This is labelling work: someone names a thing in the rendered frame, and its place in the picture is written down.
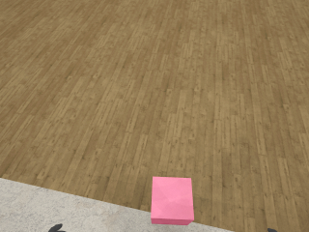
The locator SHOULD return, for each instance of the carton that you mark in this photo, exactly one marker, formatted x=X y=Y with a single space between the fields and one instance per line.
x=172 y=201

